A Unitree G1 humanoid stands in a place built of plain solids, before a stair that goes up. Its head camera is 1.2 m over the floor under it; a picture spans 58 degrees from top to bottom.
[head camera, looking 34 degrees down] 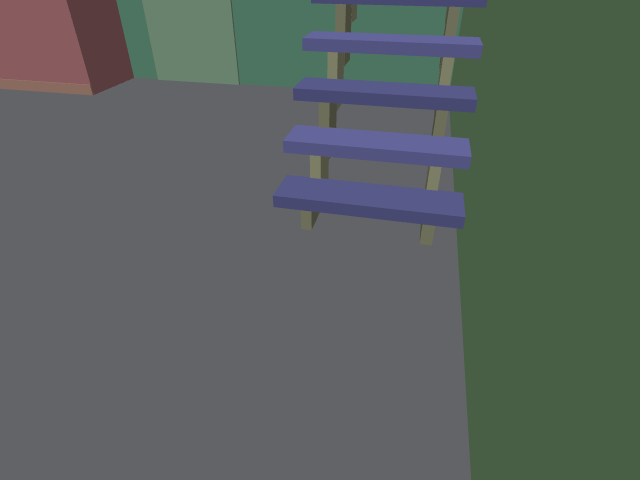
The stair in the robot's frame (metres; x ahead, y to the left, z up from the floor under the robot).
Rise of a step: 0.20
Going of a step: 0.20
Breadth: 0.91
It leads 13 degrees to the right of straight ahead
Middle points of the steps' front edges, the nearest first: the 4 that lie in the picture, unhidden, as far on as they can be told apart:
1.77 -0.21 0.20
1.97 -0.26 0.40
2.17 -0.30 0.61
2.37 -0.35 0.81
